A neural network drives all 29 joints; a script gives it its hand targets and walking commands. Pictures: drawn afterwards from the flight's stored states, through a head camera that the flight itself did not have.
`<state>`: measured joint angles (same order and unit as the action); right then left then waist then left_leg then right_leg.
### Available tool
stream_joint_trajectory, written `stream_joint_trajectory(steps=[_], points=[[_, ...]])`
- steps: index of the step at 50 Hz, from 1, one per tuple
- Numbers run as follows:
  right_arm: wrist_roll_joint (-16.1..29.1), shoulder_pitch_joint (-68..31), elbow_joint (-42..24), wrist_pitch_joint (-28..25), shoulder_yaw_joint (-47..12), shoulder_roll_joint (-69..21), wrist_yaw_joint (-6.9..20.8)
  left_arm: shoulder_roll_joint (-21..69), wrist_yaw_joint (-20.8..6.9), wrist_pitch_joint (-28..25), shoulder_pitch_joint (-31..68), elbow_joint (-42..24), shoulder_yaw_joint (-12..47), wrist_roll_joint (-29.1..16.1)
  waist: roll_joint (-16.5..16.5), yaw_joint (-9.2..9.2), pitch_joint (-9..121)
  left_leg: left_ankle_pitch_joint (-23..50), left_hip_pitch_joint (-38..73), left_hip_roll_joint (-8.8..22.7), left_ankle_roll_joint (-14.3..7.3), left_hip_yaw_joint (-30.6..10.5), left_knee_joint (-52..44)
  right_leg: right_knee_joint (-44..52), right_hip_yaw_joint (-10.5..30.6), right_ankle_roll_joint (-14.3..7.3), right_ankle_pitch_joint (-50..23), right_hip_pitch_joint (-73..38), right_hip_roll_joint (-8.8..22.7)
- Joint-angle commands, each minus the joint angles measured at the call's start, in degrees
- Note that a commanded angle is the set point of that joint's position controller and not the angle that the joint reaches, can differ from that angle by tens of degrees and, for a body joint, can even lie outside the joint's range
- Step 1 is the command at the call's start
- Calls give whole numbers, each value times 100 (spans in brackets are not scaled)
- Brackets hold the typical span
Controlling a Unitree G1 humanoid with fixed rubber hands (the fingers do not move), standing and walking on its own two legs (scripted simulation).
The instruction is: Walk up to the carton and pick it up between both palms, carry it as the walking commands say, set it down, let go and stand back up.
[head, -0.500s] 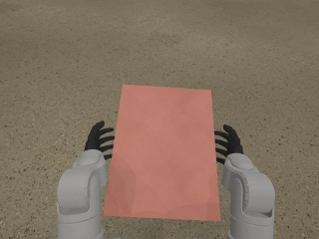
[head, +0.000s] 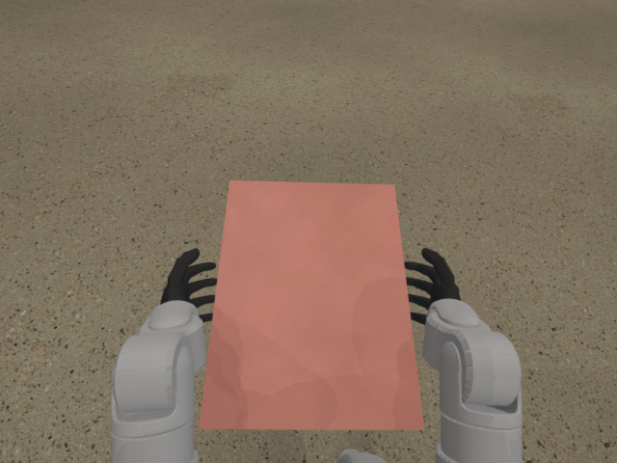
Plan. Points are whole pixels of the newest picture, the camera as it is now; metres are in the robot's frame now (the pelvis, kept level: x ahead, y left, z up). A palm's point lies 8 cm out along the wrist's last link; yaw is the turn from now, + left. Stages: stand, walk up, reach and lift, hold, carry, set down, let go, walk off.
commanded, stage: carry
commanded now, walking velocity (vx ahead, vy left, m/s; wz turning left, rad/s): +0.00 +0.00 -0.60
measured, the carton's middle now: (309, 309) +0.31 +0.01 +0.01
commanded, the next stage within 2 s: none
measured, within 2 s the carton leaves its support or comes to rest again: neither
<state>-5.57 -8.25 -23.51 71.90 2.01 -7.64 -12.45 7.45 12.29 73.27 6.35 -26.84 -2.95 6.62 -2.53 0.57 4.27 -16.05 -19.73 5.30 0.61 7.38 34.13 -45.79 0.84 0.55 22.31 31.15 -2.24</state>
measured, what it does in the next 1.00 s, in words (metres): walks backwards, turning right: right foot, then left foot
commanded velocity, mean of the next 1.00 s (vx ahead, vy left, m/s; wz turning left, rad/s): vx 0.00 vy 0.00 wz -0.60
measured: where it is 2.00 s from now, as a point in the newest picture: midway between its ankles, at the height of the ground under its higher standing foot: outside the picture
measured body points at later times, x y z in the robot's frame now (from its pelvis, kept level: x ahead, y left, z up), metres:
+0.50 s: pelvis -0.08 -0.01 +0.00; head -0.07 -0.02 +0.45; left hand +0.22 +0.03 +0.08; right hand +0.12 -0.25 +0.09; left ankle -0.02 +0.13 -0.68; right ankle -0.05 -0.12 -0.73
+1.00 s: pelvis -0.15 +0.02 -0.01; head -0.15 +0.01 +0.44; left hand +0.16 -0.03 +0.08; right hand -0.04 -0.27 +0.07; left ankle -0.06 +0.13 -0.70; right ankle -0.19 -0.07 -0.73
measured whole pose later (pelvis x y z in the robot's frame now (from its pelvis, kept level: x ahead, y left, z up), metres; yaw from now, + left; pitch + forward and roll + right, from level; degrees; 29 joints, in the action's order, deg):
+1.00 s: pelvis -0.15 +0.02 -0.01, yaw -37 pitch +3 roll -1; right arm -6.4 -4.6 -27.1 71.4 3.4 -7.4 -12.8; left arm 7.6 11.9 71.9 8.1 -23.9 -1.1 5.4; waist 1.8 0.2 3.1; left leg -29.9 -29.4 10.4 3.9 8.5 54.3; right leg -37.9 -4.0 -2.0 17.1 23.4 -0.5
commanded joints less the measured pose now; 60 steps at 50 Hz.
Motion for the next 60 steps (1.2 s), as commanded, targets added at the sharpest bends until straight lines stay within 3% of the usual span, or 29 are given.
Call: stream_joint_trajectory(steps=[1, 3, 6, 8, 10, 11, 12, 13, 14, 16, 18, 24, 29, 30, 31, 32, 33, 35, 38, 41, 44, 45, 46, 47, 48, 49, 51, 54, 60], points=[[2054, -2218, -706, -173, -3076, -5524, 1482, 5513, -1584, -187, 2935, -748, 3797, -2521, 951, -45, 859, 158, 59, 1758, -625, -906, -1530, -2183, 56, 37, 400, 104, 345], [1999, -2073, -719, -195, -2961, -5442, 1439, 5537, -1586, -166, 2861, -784, 3901, -2670, 1179, -5, 938, 669, 305, 1353, -433, -169, -1208, -1737, -88, 96, 120, 52, 325], [1916, -1826, -763, -190, -2895, -5203, 1356, 5469, -1544, -124, 2741, -738, 3874, -2718, 1538, -71, 1238, 2691, 1086, 1502, -685, -80, -597, -854, -577, 181, 728, 27, 243], [1858, -1692, -743, -162, -2937, -5141, 1306, 5381, -1550, -93, 2561, -677, 3796, -2691, 1649, -128, 1435, 3124, 1297, 1644, -757, -132, -421, -69, -759, 162, 784, -290, 201], [1842, -1627, -712, -136, -2993, -5146, 1283, 5364, -1570, -69, 2352, -586, 3699, -2611, 1490, -67, 1598, 3017, 1232, 1577, -571, 90, -117, 1351, -1070, 118, -106, -1014, 74], [1851, -1641, -682, -129, -3002, -5129, 1292, 5376, -1582, -68, 2316, -531, 3643, -2545, 1023, -25, 1678, 2459, 829, 1432, -296, 275, 315, 2164, -802, 89, -915, -1682, 200], [1865, -1663, -652, -125, -3032, -5126, 1299, 5375, -1603, -82, 2252, -444, 3539, -2472, 232, 1, 1718, 1304, -59, 1183, 102, 259, 1045, 2445, 257, -58, -2097, -2552, 872], [1951, -1851, -853, -88, -3344, -5167, 1361, 5343, -1597, -145, 1978, -98, 3296, -2272, -1969, 22, 1480, -1774, -1808, 297, 558, 527, 1985, 2457, 2620, -934, -4936, -2951, 2363], [2147, -2054, -871, -84, -3481, -5427, 1397, 5417, -1603, -166, 1975, -329, 3380, -2371, -1337, -45, 1416, -2161, -2041, 428, 510, -172, 2691, 1871, 2406, -1159, -5962, -2992, 2228], [2369, -2449, -964, -150, -3770, -5679, 1491, 5492, -1621, -278, 2052, -428, 3389, -2254, -547, -69, 1618, -1539, -1892, 389, 376, -544, 2914, 1824, 1588, -933, -4672, -2925, 1895], [2531, -2595, -1160, -216, -3900, -5874, 1575, 5631, -1601, -405, 2208, -671, 3395, -2208, -512, -98, 1656, -1025, -1804, 288, 351, -610, 2817, 1976, 1308, -862, -3544, -2734, 1636], [2472, -2232, -961, -174, -3814, -5696, 1554, 5281, -1525, -412, 1946, -770, 3348, -2060, -623, -67, 1663, -1047, -1221, -79, 385, -501, 1754, 2484, 1763, -889, -1920, -2278, 1603], [2311, -1967, -778, -153, -3542, -5589, 1529, 5238, -1509, -311, 1979, -801, 3490, -2142, -720, -57, 1616, -706, 183, -394, 249, -88, -137, 2502, 1732, -568, -1538, -1624, 1212], [2268, -1883, -723, -158, -3476, -5586, 1536, 5250, -1503, -290, 2021, -800, 3538, -2172, -548, -91, 1677, -456, 788, -237, 205, -234, -796, 2296, 1624, -432, -1216, -1300, 1015], [2197, -1789, -632, -151, -3384, -5509, 1544, 5273, -1503, -258, 2030, -752, 3573, -2184, 167, -93, 1654, -740, 1386, 520, -33, -1164, -1450, 1613, 1317, -263, -807, -598, 640], [2095, -1705, -550, -153, -3245, -5393, 1535, 5341, -1525, -228, 2102, -818, 3667, -2245, 1766, -132, 1274, -798, 1456, 2026, -607, -2444, -1972, 415, 389, 44, 60, 620, -7], [2060, -1747, -589, -175, -3229, -5452, 1550, 5431, -1570, -212, 2367, -926, 3763, -2322, 2031, -103, 935, -447, 861, 2611, -1055, -2443, -1992, -915, -84, 112, 1072, 917, 72], [1929, -1857, -583, -225, -3132, -5413, 1509, 5432, -1642, -202, 2677, -887, 3899, -2547, 973, -81, 831, 198, 179, 1911, -837, -1319, -1621, -2106, 83, 157, 333, 397, 396], [1872, -1820, -728, -283, -2994, -5375, 1443, 5576, -1633, -197, 2739, -910, 4019, -2754, 1174, -9, 891, 1050, 387, 1324, -591, -156, -1108, -1639, -235, 207, 81, 192, 309], [1828, -1663, -820, -267, -2992, -5249, 1367, 5559, -1578, -177, 2652, -859, 3965, -2742, 1540, -79, 1139, 2039, 827, 1498, -767, -87, -713, -673, -688, 230, 756, -67, 253], [1807, -1546, -852, -213, -3088, -5242, 1318, 5534, -1566, -147, 2361, -690, 3799, -2635, 1561, -64, 1447, 2350, 991, 1553, -690, -18, -298, 790, -1067, 167, 291, -811, 77], [1830, -1535, -879, -198, -3118, -5249, 1322, 5549, -1570, -143, 2263, -633, 3735, -2569, 1199, -6, 1584, 2098, 832, 1420, -476, 194, 126, 1750, -1096, 137, -476, -1423, 60], [1873, -1562, -893, -187, -3149, -5223, 1338, 5544, -1575, -148, 2225, -575, 3655, -2495, 525, -7, 1628, 1470, 315, 1193, -140, 338, 813, 2323, -480, 79, -1083, -2105, 383], [1876, -1577, -914, -166, -3224, -5176, 1353, 5495, -1574, -167, 2004, -312, 3500, -2366, -1031, 37, 1617, -354, -1431, 718, 344, 413, 1758, 2288, 1441, -367, -4008, -3259, 1692], [2035, -1930, -1150, -135, -3490, -5193, 1399, 5528, -1554, -207, 1873, -132, 3368, -2280, -1983, 13, 1468, -2277, -2160, 278, 472, 262, 2447, 2049, 2466, -1119, -5820, -3010, 2446], [2186, -2033, -1041, -120, -3591, -5425, 1440, 5557, -1557, -219, 1898, -248, 3390, -2289, -1143, -42, 1529, -2137, -2028, 379, 439, -234, 2951, 1739, 2159, -1129, -6169, -3066, 2213], [2410, -2405, -1066, -179, -3863, -5759, 1555, 5663, -1571, -349, 2047, -414, 3391, -2153, -586, -49, 1584, -1465, -1848, 345, 307, -516, 3051, 1904, 1500, -913, -4336, -2751, 1880], [2607, -2584, -1284, -279, -3975, -6029, 1650, 5832, -1548, -497, 2187, -716, 3370, -2092, -525, -54, 1613, -975, -1483, 119, 271, -439, 2488, 2181, 1194, -811, -2951, -2465, 1617], [2540, -2223, -1001, -178, -3832, -5758, 1655, 5499, -1453, -440, 1909, -662, 3370, -1958, -575, -19, 1691, -648, -156, -251, 122, -153, 411, 2403, 1130, -731, -1998, -1931, 1483]])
